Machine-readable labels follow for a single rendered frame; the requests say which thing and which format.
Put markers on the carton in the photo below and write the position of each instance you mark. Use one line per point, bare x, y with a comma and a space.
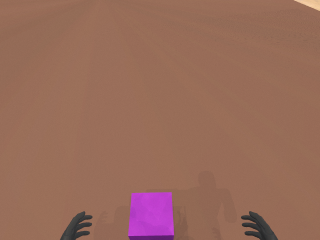
151, 216

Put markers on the right robot hand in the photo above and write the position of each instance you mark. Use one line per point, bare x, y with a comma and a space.
264, 230

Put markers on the left robot hand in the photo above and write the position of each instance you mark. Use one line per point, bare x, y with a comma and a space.
71, 231

